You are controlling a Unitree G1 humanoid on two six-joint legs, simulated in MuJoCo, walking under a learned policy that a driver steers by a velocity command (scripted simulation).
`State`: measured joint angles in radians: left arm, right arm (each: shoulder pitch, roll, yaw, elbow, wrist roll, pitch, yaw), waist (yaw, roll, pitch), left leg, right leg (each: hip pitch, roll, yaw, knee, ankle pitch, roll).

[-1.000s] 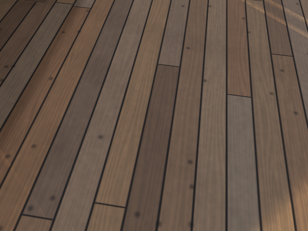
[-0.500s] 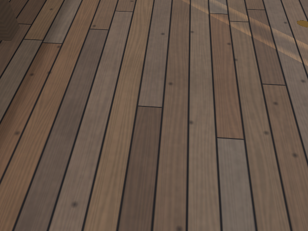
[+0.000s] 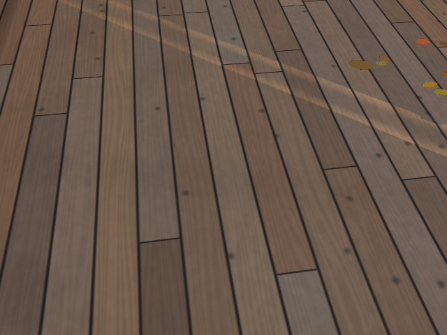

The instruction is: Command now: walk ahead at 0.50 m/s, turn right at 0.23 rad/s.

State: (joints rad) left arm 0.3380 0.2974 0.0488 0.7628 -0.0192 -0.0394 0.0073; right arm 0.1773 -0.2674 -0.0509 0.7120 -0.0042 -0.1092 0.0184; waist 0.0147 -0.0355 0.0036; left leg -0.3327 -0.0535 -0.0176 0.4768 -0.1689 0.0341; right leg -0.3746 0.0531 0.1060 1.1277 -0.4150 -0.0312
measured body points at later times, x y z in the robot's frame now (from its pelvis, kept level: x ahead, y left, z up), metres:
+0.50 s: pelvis +0.26 -0.05 +0.00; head +0.29 -0.06 +0.45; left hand +0.42 +0.21 -0.08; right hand +0.31 -0.34 -0.13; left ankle +0.16 +0.09 -0.65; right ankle +0.31 -0.16 -0.73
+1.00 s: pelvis +0.51 +0.05 -0.01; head +0.54 +0.07 +0.44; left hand +0.51 +0.35 -0.13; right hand +0.75 -0.16 -0.10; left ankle +0.55 +0.13 -0.73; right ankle +0.45 -0.15 -0.64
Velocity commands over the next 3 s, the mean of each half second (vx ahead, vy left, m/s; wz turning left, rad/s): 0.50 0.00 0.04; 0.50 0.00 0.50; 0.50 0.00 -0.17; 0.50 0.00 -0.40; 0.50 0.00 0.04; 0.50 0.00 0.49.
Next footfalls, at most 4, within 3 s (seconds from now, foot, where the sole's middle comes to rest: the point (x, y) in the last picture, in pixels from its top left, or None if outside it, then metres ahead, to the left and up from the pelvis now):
0.36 right None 0.35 -0.16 -0.77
0.88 left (182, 305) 0.59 0.15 -0.77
1.44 right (216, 206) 0.96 0.05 -0.77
1.90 left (158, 153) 1.21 0.29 -0.77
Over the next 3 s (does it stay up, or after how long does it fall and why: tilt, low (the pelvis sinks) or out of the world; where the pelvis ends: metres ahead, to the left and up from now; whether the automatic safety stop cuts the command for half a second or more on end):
stays up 1.61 0.23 -0.02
